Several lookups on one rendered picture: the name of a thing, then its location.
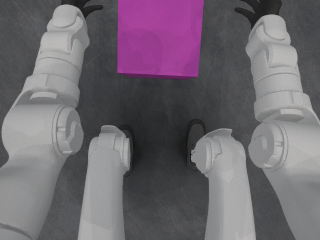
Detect robot left forearm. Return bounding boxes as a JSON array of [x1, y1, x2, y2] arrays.
[[1, 4, 90, 149]]

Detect robot right hand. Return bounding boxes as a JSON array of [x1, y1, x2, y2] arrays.
[[234, 0, 282, 29]]

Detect right robot upper arm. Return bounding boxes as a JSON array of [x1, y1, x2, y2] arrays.
[[248, 119, 320, 240]]

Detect carton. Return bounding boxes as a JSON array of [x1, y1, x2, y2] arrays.
[[117, 0, 204, 80]]

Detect robot right forearm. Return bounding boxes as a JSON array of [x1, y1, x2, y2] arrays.
[[245, 14, 320, 127]]

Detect left robot foot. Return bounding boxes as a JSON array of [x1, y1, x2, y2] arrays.
[[118, 124, 135, 177]]

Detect left robot upper arm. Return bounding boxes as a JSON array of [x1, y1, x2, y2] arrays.
[[0, 104, 84, 240]]

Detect robot left hand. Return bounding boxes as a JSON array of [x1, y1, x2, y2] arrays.
[[61, 0, 104, 20]]

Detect robot right thigh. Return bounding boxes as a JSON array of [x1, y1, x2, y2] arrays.
[[199, 135, 256, 240]]

